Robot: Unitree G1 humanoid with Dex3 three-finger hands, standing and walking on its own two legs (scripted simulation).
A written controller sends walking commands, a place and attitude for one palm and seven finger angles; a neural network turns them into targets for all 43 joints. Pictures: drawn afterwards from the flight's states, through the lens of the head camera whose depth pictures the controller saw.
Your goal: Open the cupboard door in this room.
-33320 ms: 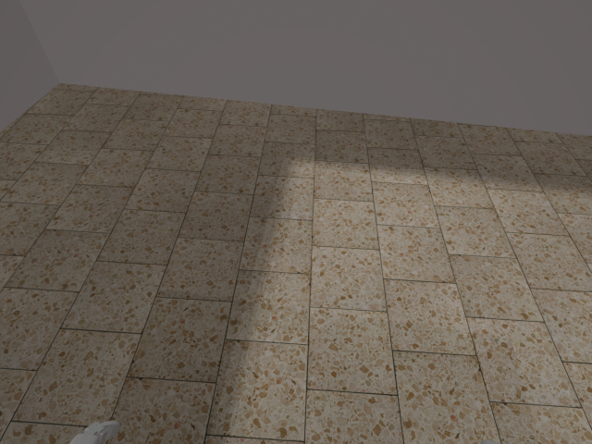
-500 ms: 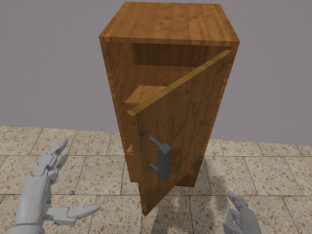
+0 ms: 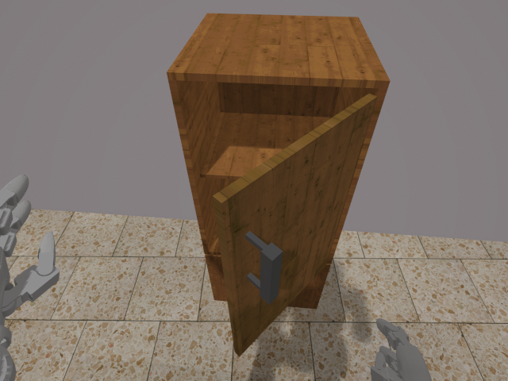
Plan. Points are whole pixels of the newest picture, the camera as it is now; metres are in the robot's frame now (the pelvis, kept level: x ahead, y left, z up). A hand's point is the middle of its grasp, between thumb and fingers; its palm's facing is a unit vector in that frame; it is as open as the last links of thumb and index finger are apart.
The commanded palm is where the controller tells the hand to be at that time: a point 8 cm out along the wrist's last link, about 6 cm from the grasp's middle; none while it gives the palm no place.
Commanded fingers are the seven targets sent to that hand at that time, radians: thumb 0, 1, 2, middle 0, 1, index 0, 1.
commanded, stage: draw the hand back to the body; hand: left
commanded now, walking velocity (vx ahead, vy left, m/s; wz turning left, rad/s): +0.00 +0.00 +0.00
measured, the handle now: (261, 267) +0.30 +0.03 +0.03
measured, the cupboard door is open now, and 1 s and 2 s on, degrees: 50 50 50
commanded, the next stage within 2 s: step back with the hand held close in 0.30 s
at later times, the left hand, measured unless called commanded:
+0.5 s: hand (79, 269) +0.19 +0.23 +0.16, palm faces +0.44 -0.79 -0.42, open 7.4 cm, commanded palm +0.14 +0.27 +0.18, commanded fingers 0.00 0.90 0.90 -0.20 -0.30 -0.20 -0.30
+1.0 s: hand (42, 300) +0.15 +0.25 +0.16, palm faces +0.34 -0.80 -0.49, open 7.4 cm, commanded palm +0.09 +0.29 +0.18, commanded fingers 0.00 0.90 0.90 -0.20 -0.30 -0.20 -0.30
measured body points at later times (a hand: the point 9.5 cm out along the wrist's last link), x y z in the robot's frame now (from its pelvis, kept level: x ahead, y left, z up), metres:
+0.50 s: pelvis +0.00 -0.03 +0.00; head -0.01 -0.05 +0.45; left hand +0.16 +0.27 +0.19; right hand +0.19 -0.25 -0.08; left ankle +0.03 +0.07 -0.74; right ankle -0.05 -0.12 -0.74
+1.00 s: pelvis -0.06 +0.00 +0.00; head -0.04 +0.00 +0.45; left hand +0.13 +0.29 +0.19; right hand +0.11 -0.26 -0.07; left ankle +0.03 +0.07 -0.74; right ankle -0.05 -0.12 -0.74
